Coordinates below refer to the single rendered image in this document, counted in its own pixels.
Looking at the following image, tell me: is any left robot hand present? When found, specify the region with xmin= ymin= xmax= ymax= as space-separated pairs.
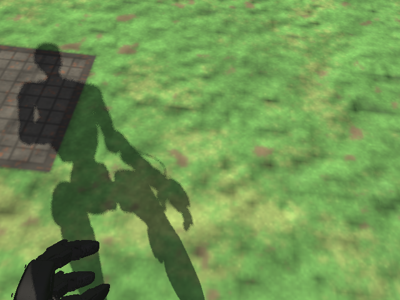
xmin=11 ymin=239 xmax=110 ymax=300

